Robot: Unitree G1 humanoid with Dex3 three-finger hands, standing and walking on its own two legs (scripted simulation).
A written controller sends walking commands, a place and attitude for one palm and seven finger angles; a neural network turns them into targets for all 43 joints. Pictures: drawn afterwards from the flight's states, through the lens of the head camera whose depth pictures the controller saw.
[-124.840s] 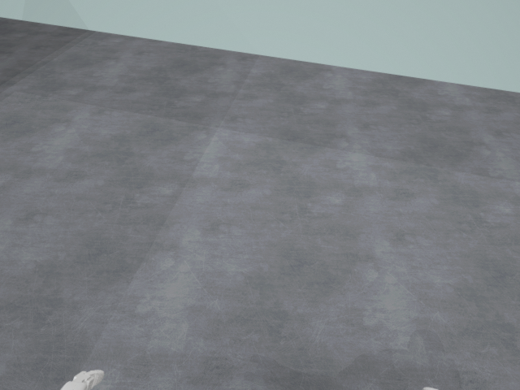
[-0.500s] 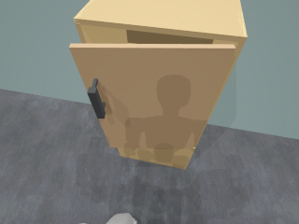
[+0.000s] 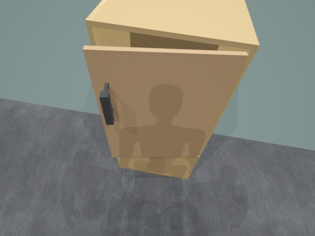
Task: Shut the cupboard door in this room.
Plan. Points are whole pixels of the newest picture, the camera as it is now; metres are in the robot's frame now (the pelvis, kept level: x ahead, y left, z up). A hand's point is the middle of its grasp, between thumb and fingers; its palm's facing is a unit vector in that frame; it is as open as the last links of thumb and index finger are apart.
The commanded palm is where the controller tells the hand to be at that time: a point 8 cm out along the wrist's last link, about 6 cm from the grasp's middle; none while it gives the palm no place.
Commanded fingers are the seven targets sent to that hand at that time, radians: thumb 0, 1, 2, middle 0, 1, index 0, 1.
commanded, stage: come to a stop and stand still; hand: left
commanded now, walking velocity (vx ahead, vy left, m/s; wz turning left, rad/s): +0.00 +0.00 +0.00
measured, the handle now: (108, 104) +0.47 +0.18 +0.02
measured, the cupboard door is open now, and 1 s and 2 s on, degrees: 11 11 11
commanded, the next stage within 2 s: look again from close up in 0.58 s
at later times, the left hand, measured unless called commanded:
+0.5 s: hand out of the picture +0.01 +0.11 -0.18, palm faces +0.05 -0.98 -0.20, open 7.2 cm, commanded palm none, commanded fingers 0.00 0.90 0.90 -0.20 -0.30 -0.20 -0.30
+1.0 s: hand out of the picture -0.01 +0.15 -0.19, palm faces +0.04 -0.98 -0.20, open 7.4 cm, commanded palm none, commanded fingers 0.00 0.90 0.90 -0.20 -0.30 -0.20 -0.30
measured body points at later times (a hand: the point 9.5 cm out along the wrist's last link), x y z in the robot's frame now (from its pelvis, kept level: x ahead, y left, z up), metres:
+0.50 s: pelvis -0.01 -0.07 +0.00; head +0.00 -0.07 +0.45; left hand +0.00 +0.16 -0.16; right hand -0.03 -0.28 -0.17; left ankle +0.01 +0.10 -0.74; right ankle -0.05 -0.15 -0.74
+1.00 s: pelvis +0.00 -0.02 -0.01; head +0.00 -0.02 +0.44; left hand -0.01 +0.20 -0.17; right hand +0.03 -0.25 -0.17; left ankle +0.00 +0.08 -0.74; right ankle -0.05 -0.15 -0.74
